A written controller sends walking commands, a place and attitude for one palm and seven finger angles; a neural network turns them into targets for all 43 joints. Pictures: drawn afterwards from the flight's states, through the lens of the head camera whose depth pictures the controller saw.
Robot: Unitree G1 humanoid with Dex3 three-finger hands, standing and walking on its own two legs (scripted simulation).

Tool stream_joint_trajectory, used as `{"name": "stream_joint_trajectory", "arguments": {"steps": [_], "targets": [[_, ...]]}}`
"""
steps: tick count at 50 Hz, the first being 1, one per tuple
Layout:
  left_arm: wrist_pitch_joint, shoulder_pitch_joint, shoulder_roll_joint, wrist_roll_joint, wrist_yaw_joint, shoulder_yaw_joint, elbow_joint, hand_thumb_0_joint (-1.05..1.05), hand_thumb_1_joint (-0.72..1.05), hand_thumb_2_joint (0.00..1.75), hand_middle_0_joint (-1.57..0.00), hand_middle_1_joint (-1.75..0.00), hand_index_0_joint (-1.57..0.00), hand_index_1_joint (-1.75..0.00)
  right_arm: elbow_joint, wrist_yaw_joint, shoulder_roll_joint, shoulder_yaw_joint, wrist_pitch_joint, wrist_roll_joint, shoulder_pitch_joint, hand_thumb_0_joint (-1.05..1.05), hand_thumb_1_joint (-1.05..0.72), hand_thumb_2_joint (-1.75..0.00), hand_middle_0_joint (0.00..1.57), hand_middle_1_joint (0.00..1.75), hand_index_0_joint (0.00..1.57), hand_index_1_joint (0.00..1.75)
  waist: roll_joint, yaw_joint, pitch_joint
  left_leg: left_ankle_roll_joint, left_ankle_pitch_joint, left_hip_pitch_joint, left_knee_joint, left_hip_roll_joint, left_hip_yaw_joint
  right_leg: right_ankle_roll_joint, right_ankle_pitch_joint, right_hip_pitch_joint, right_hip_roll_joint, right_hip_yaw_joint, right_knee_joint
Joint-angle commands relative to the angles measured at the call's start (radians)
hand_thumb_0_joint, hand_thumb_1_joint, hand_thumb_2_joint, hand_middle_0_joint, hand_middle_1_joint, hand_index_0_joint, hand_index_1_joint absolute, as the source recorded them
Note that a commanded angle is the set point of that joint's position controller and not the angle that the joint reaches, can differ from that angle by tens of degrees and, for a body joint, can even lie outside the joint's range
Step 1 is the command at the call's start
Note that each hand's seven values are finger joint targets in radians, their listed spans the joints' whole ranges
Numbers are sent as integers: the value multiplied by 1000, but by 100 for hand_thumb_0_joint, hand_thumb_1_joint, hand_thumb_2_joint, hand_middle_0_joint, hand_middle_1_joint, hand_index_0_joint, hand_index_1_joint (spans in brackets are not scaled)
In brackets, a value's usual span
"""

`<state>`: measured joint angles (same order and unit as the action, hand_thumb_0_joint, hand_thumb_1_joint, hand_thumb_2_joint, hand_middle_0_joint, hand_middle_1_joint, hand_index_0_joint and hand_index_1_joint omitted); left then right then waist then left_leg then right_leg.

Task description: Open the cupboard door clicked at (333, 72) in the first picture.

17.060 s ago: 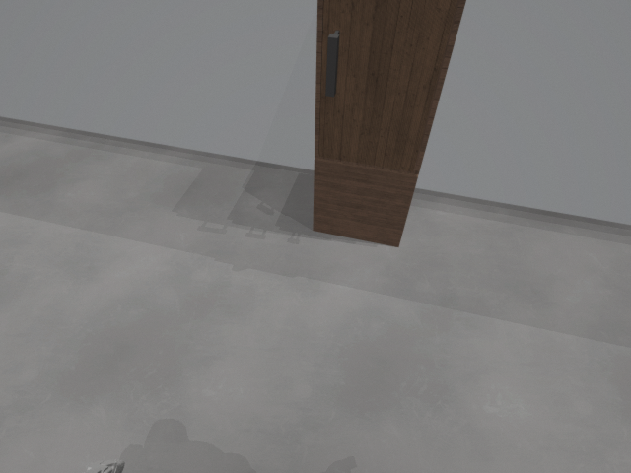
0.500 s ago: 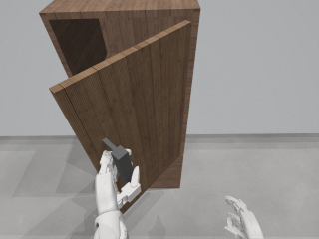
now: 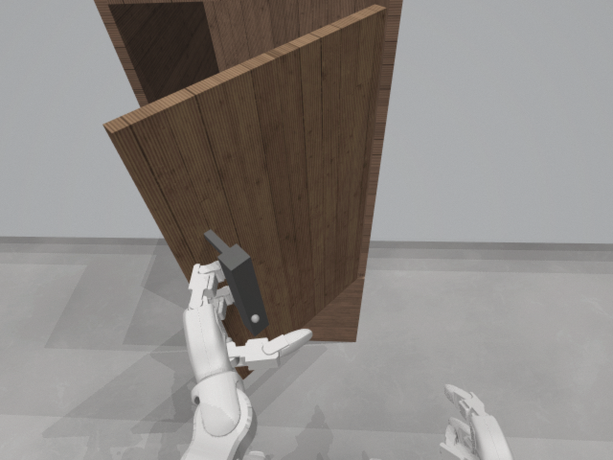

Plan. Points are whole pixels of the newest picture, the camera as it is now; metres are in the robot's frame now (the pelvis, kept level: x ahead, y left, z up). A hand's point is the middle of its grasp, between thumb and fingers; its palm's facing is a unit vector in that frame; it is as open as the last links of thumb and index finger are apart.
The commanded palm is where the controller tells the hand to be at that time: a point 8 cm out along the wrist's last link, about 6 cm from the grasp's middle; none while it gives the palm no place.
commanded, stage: open thumb and fingers to let go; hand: left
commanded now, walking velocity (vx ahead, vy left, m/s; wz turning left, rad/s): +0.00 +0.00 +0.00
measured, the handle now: (236, 284) +0.33 +0.11 +0.06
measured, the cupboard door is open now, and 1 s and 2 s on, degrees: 46 47 47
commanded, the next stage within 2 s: slide the hand sideways off the handle in 0.32 s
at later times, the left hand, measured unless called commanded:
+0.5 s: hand (254, 322) +0.28 +0.08 +0.06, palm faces +0.19 -0.98 -0.03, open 15.8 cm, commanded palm +0.24 +0.11 +0.07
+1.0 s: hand (232, 357) +0.23 +0.10 +0.06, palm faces -0.06 -1.00 +0.01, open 16.3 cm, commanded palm +0.20 +0.15 +0.07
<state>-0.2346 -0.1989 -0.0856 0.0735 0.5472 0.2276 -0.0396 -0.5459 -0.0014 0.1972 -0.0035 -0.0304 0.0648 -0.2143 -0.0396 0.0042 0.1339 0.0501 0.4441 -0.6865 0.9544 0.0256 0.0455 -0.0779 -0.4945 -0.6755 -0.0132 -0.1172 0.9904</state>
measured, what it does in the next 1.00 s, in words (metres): stands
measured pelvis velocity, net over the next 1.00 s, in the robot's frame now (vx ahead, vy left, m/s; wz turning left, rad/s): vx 0.00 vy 0.04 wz -0.04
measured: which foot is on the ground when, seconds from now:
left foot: down 0.00-1.00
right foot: down 0.00-1.00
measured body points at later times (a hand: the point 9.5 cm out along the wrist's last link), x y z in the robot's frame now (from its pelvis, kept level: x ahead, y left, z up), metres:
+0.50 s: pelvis -0.01 +0.03 +0.00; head +0.01 +0.02 +0.45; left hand +0.26 +0.13 +0.07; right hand +0.18 -0.18 -0.09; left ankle +0.02 +0.16 -0.68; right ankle +0.01 -0.07 -0.68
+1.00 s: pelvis +0.00 +0.04 -0.01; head +0.04 +0.03 +0.44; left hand +0.23 +0.15 +0.07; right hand +0.17 -0.18 -0.08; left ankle +0.02 +0.16 -0.68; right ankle +0.01 -0.07 -0.68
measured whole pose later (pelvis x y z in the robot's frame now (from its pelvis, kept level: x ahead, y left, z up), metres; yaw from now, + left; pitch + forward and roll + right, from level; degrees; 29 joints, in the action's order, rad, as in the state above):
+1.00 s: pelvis +0.00 +0.04 -0.01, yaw -2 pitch +10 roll +0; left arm -0.27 -0.41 0.05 0.01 0.15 0.26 0.17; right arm -0.40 0.01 0.21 -0.03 -0.03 0.01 -0.28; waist -0.03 0.01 0.11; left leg 0.00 0.49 -0.72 1.03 0.02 -0.01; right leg -0.02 -0.50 -0.70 -0.02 -0.06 1.02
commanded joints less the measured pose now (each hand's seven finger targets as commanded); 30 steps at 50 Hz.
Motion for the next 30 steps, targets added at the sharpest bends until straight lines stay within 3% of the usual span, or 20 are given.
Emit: {"name": "stream_joint_trajectory", "arguments": {"steps": [1,9,13,15,21,22,23,24,25,26,27,29,30], "targets": [[-53,194,-102,23,20,37,207,0,-50,30,-27,-100,-27,-100,170,-3,68,25,-56,-7,105,0,-90,-90,20,30,20,30,152,15,174,-62,-122,57,-62,-56,-24,81,207,139,-40,151,-268],[-37,208,-133,35,41,62,208,0,-50,30,-20,-60,-20,-60,170,8,69,27,-60,-8,106,0,-90,-90,20,30,20,30,94,6,194,-62,-170,102,-82,-47,-26,55,236,121,-4,81,-216],[-23,261,-172,38,55,92,192,0,-50,30,-17,-40,-17,-40,169,15,71,23,-59,-9,128,0,-90,-90,20,30,20,30,67,9,174,-61,-143,106,-92,-45,-18,45,164,81,9,56,-202],[-14,257,-169,33,60,78,173,0,-50,30,-15,-30,-15,-30,167,17,69,22,-56,-10,131,0,-90,-90,20,30,20,30,90,4,174,-59,-140,104,-95,-45,-17,44,156,83,11,51,-202],[15,320,-186,26,76,75,141,0,-50,30,-15,-30,-15,-30,161,21,69,20,-45,-10,152,0,-90,-90,20,30,20,30,93,-2,184,-57,-125,103,-98,-47,-17,43,130,81,15,48,-202],[-44,337,-42,135,-138,287,166,0,-50,30,-15,-30,-15,-30,141,28,110,19,-41,-15,57,0,-90,-90,20,30,20,30,143,105,100,-81,-151,102,-77,-46,-15,50,236,23,3,87,-189],[-99,356,32,93,-255,198,250,0,-50,30,-15,-30,-15,-30,174,24,104,38,-41,-27,50,0,-90,-90,20,30,20,30,77,59,204,-84,-168,117,-68,-47,-22,42,278,71,-3,95,-174],[-128,334,60,69,-342,193,273,0,-50,30,-15,-30,-15,-30,187,18,107,35,-44,-32,48,0,-90,-90,20,30,20,30,51,51,254,-86,-183,132,-59,-50,-27,41,311,103,-6,104,-161],[-147,302,64,38,-420,195,267,0,-50,30,-15,-30,-15,-30,199,14,103,31,-51,-41,40,0,-90,-90,20,30,20,30,70,58,237,-87,-175,126,-58,-49,-25,43,307,102,-7,103,-162],[-153,267,45,-7,-469,184,266,0,-50,30,-15,-30,-15,-30,220,9,100,27,-58,-50,44,0,-90,-90,20,30,20,30,75,53,209,-86,-151,117,-62,-48,-25,47,278,97,-5,103,-174],[-150,268,33,-52,-493,171,285,0,-50,30,-15,-30,-15,-30,237,6,101,21,-65,-60,52,0,-90,-90,20,30,20,30,43,48,201,-83,-127,125,-75,-47,-20,42,229,92,-1,95,-179],[-129,250,-3,-115,-484,143,274,0,-50,30,-15,-30,-15,-30,252,-3,98,15,-78,-70,57,0,-90,-90,20,30,20,30,84,48,150,-78,-63,108,-89,-47,-10,51,129,59,7,82,-199],[-121,223,7,-123,-465,116,277,0,-50,30,-15,-30,-15,-30,258,-5,101,16,-81,-71,60,0,-90,-90,20,30,20,30,97,38,146,-75,-45,103,-95,-46,-10,51,93,55,7,80,-205]]}}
